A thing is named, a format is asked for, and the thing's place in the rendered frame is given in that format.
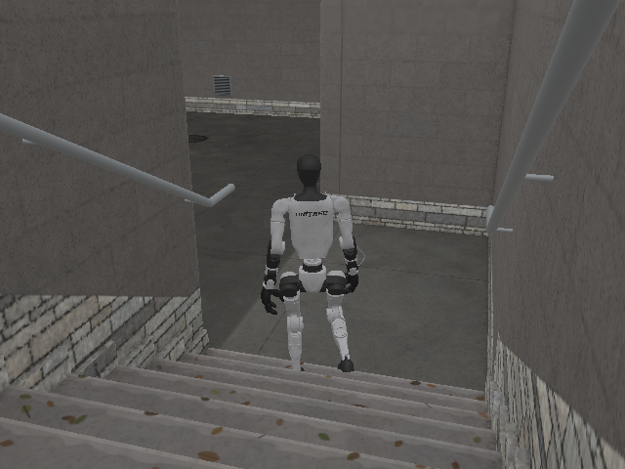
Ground stairs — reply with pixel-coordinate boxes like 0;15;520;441
0;348;502;469

